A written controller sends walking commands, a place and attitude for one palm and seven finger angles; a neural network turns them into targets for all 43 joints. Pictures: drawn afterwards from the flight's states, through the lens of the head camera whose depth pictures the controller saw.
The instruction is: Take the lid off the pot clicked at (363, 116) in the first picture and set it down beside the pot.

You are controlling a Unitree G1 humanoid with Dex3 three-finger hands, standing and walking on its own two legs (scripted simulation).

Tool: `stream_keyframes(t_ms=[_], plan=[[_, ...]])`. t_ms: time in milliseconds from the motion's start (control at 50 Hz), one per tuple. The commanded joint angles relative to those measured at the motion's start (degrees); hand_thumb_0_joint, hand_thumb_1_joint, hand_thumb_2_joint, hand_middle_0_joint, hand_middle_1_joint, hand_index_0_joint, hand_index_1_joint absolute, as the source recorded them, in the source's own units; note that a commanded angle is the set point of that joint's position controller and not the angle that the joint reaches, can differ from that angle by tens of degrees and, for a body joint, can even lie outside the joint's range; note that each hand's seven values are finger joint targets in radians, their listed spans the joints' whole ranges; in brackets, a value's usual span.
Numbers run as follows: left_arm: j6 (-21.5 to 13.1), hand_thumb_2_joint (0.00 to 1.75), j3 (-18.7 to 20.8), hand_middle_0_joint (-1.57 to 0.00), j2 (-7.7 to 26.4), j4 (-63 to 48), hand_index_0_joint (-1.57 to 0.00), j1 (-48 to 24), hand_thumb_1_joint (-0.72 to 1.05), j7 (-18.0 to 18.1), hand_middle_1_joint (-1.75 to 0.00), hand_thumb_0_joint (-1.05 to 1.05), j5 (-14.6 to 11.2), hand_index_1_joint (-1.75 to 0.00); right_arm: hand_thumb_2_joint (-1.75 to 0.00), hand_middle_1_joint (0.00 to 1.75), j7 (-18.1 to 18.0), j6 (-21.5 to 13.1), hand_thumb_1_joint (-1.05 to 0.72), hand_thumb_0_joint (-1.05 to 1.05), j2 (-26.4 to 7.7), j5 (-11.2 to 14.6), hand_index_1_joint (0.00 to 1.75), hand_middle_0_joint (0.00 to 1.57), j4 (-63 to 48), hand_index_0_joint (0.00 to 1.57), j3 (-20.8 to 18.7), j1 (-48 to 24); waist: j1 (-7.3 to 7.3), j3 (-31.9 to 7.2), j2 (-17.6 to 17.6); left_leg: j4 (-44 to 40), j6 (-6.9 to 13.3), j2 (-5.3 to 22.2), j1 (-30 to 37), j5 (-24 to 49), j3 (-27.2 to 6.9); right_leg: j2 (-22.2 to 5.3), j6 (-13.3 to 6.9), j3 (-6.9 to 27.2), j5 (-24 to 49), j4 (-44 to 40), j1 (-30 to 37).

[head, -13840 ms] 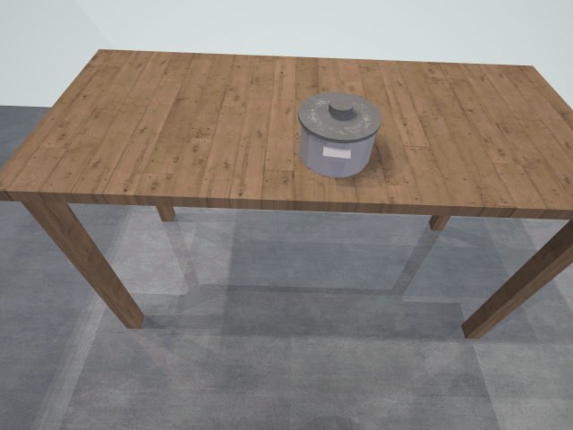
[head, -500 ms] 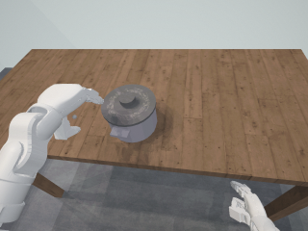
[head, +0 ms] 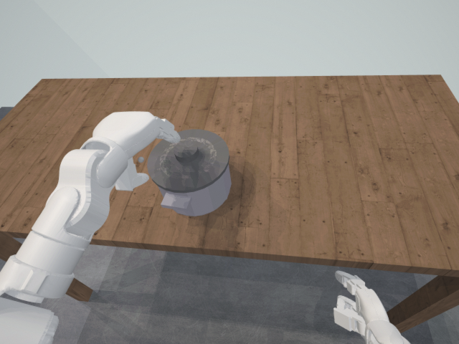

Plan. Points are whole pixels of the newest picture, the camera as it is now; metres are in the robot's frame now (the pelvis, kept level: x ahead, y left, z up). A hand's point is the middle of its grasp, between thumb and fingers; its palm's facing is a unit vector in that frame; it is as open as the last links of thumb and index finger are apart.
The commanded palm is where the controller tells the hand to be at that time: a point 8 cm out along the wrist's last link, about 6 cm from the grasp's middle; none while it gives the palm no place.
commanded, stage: move the open hand above the knob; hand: left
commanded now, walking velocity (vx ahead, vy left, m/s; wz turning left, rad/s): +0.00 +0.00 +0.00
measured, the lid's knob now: (186, 151) +0.44 +0.13 +0.09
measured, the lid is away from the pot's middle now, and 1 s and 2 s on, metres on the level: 0.00 0.00 0.00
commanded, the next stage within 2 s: lower the open fingers around the knob in 1.36 s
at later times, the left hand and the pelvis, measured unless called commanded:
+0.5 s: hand (167, 143) +0.39 +0.14 +0.15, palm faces -0.21 -0.05 -0.98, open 10.2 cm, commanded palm +0.38 +0.15 +0.22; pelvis +0.01 -0.01 +0.00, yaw +0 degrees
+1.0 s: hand (168, 137) +0.41 +0.14 +0.15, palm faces -0.22 -0.05 -0.97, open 10.2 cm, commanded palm +0.39 +0.15 +0.22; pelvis +0.01 +0.00 +0.00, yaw -1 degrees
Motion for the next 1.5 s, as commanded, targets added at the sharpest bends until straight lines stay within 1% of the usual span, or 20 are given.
stream_keyframes(t_ms=[0,40,120,240,380,440,500,560,640,720,780,840,980,1040,1100,1140,1220,1400,1440,1480], plan=[[1.02,1.4,9.9,-0.82,12.76,-7.32,-0.82,-21.65,-0.3,2.27,-0.08,0.0,1.25,-0.08,-0.9,0.3,0.18,-2.66,-0.9,0.0,-5.98,0.14,0.3,0.2,-8.92,0.2,-2.47,-7.63,0.05,-20.41,-6.11,-1.24,3.17,-2.24,9.15,12.02,2.33,3.57,-3.1,-3.71,13.29,-2.23,4.94],[1.12,1.4,12.23,-0.82,14.87,-7.74,-0.82,-21.1,-0.3,2.41,-0.08,0.0,1.39,-0.08,-0.9,0.3,0.4,-2.94,-0.9,0.0,-6.06,0.34,0.3,0.2,-9.5,0.2,-2.3,-8.51,0.37,-21.08,-5.6,-0.64,3.28,-2.23,8.73,12.14,2.16,3.67,-3.38,-3.3,13.62,-1.82,5.3],[1.54,1.4,6.6,-0.82,9.27,-8.48,-0.82,-23.58,-0.3,1.84,-0.08,0.0,1.07,-0.08,-0.9,0.3,0.49,-2.59,-0.9,0.0,-5.6,0.34,0.3,0.2,-9.49,0.2,-2.38,-8.03,-0.3,-20.92,-5.13,-0.85,3.18,-2.29,9.6,13.11,2.53,3.51,-3.07,-3.76,14.61,-1.7,4.65],[1.67,1.4,8.5,-0.82,12.22,-7.6,-0.82,-28.37,-0.3,2.22,-0.08,0.0,1.82,-0.08,-0.9,0.3,0.05,-2.86,-0.9,0.0,-5.95,0.59,0.3,0.2,-9.17,0.2,-2.43,-8.11,-0.81,-21.53,-5.3,-0.24,3.48,-2.2,9.66,11.54,2.45,3.59,-3.13,-3.15,13.99,-1.78,4.62],[2.47,1.4,4.48,-0.82,7.52,-1.29,-0.82,-30.41,-0.3,2.93,-0.08,0.0,2.08,-0.08,-0.9,0.3,0.14,-2.77,-0.9,0.0,-5.72,0.48,0.3,0.2,-7.49,0.2,-2.44,-6.2,-1.33,-21.23,-6.12,-0.72,3.22,-2.27,9.63,12.17,2.91,3.53,-3.07,-3.77,14.98,-1.7,4.28],[2.71,1.4,7.36,-0.82,10.21,-1.85,-0.82,-30.98,-0.3,3.32,-0.08,0.0,2.41,-0.08,-0.9,0.3,0.19,-3.11,-0.9,0.0,-5.84,0.57,0.3,0.2,-8.17,0.2,-2.59,-6.77,-0.84,-22.62,-7.28,-0.05,3.53,-2.19,9.38,12.54,2.81,3.39,-3.16,-3.12,16.41,-1.36,5.45],[3.34,1.4,3.11,-0.82,6.21,1.0,-0.82,-34.41,-0.3,3.24,-0.08,0.0,2.57,-0.08,-0.9,0.3,0.18,-2.6,-0.9,0.0,-5.56,0.64,0.3,0.2,-7.42,0.2,-2.33,-6.27,-1.59,-20.96,-6.39,-0.73,3.2,-2.28,8.69,11.66,3.09,3.35,-2.94,-3.62,15.65,-1.39,4.38],[3.1,1.4,4.6,-0.82,7.8,-0.38,-0.82,-35.92,-0.3,3.4,-0.08,0.0,2.83,-0.08,-0.9,0.3,0.17,-2.89,-0.9,0.0,-5.61,0.31,0.3,0.2,-7.69,0.2,-2.4,-5.82,-1.39,-24.59,-6.03,-0.23,3.43,-2.39,9.85,13.54,3.1,3.35,-3.09,-3.26,17.64,-0.8,6.24],[3.59,1.4,5.84,-0.82,8.16,4.72,-0.82,-34.39,-0.3,3.49,-0.08,0.0,2.67,-0.08,-0.9,0.3,0.08,-2.86,-0.9,0.0,-5.96,0.6,0.3,0.2,-7.33,0.2,-2.58,-5.15,-1.32,-22.63,-9.02,0.03,3.56,-2.15,8.38,12.56,3.38,3.27,-2.89,-3.19,18.21,-1.08,5.52],[2.92,1.4,4.67,-0.82,7.25,0.49,-0.82,-34.74,-0.3,3.31,-0.08,0.0,2.66,-0.08,-0.9,0.3,0.28,-3.0,-0.9,0.0,-5.42,0.37,0.3,0.2,-8.4,0.2,-2.54,-5.5,-0.93,-25.01,-6.32,0.48,3.62,-2.41,9.66,15.22,3.59,2.82,-2.91,-2.85,20.9,-0.22,6.65],[3.48,1.4,5.11,-0.82,7.38,5.7,-0.82,-32.07,-0.3,3.18,-0.08,0.0,2.42,-0.08,-0.9,0.3,0.28,-2.56,-0.9,0.0,-5.86,0.65,0.3,0.2,-7.58,0.2,-2.36,-4.47,-1.41,-20.68,-9.54,-0.01,3.52,-2.24,7.41,13.17,3.88,3.06,-2.54,-3.45,19.5,-0.91,5.07],[3.25,1.4,8.16,-0.82,11.34,2.28,-0.82,-33.99,-0.3,3.32,-0.08,0.0,2.39,-0.08,-0.9,0.3,-0.14,-2.58,-0.9,0.0,-6.29,0.63,0.3,0.2,-8.23,0.2,-2.53,-5.33,-1.01,-22.34,-8.55,-0.01,3.85,-2.14,7.95,11.85,3.8,2.88,-2.57,-2.68,17.96,-1.27,5.74],[2.92,1.4,2.88,-0.82,5.83,1.16,-0.82,-34.54,-0.3,2.7,-0.08,0.0,1.79,-0.08,-0.9,0.3,-0.05,-2.66,-0.9,0.0,-5.7,0.77,0.3,0.2,-7.88,0.2,-2.57,-4.98,-2.09,-22.01,-5.71,-0.05,3.53,-2.04,9.76,13.63,3.11,3.35,-2.86,-3.58,17.57,-1.09,3.95],[2.41,1.4,6.5,-0.82,9.66,-2.54,-0.82,-33.75,-0.3,3.18,-0.08,0.0,2.16,-0.08,-0.9,0.3,0.11,-2.9,-0.9,0.0,-5.98,0.67,0.3,0.2,-8.41,0.2,-2.77,-5.49,-1.35,-24.91,-6.06,0.41,3.65,-1.86,10.82,15.15,2.79,3.48,-3.11,-3.22,18.81,-0.8,5.63],[3.3,1.4,2.27,-0.82,5.05,0.75,-0.82,-34.05,-0.3,3.46,-0.08,0.0,2.22,-0.08,-0.9,0.3,0.31,-2.3,-0.9,0.0,-5.55,0.86,0.3,0.2,-7.56,0.2,-2.53,-5.51,-1.98,-21.13,-5.88,-0.49,3.19,-1.77,9.38,12.82,2.94,3.58,-3.04,-4.02,15.66,-1.08,3.31],[3.68,1.4,5.8,-0.82,8.64,1.3,-0.82,-33.74,-0.3,4.0,-0.08,0.0,2.3,-0.08,-0.9,0.3,0.18,-2.34,-0.9,0.0,-6.14,0.85,0.3,0.2,-7.46,0.2,-2.57,-5.69,-1.36,-21.29,-6.23,-0.52,3.35,-1.75,8.89,11.93,2.78,3.59,-3.24,-3.65,14.98,-1.51,3.68],[3.8,1.4,2.3,-0.82,5.91,-1.21,-0.82,-38.86,-0.3,4.38,-0.08,0.0,3.04,-0.08,-0.9,0.3,0.07,-2.4,-0.9,0.0,-5.31,0.71,0.3,0.2,-7.63,0.2,-2.22,-6.37,-1.66,-23.92,-3.5,-0.68,3.1,-1.8,10.46,12.87,2.24,3.55,-3.46,-3.77,14.61,-0.84,4.03],[5.02,1.4,0.94,-0.82,3.74,4.59,-0.82,-38.0,-0.3,4.48,-0.08,0.0,3.39,-0.08,-0.9,0.3,0.0,-1.87,-0.9,0.0,-5.13,0.75,0.3,0.2,-6.9,0.2,-1.92,-6.53,-2.02,-21.42,-6.79,-0.58,3.09,-1.86,8.84,11.35,2.47,3.65,-3.38,-4.03,14.05,-0.96,2.96],[4.92,1.4,4.33,-0.82,7.12,4.93,-0.82,-37.38,-0.3,4.78,-0.08,0.0,3.34,-0.08,-0.9,0.3,-0.15,-1.89,-0.9,0.0,-5.62,0.72,0.3,0.2,-7.01,0.2,-1.92,-6.27,-1.44,-22.43,-7.57,-0.69,3.16,-1.87,8.27,10.7,2.4,3.56,-3.35,-3.61,13.95,-1.16,4.08],[5.44,1.4,1.82,-0.82,4.27,6.46,-0.82,-37.85,-0.3,3.63,-0.08,0.0,2.2,-0.08,-0.9,0.3,-0.33,-1.85,-0.9,0.0,-5.32,0.61,0.3,0.2,-7.01,0.2,-1.79,-6.29,-1.94,-22.75,-7.9,-0.49,3.35,-2.32,8.45,11.16,2.73,3.19,-2.98,-3.5,15.62,-1.02,4.18]])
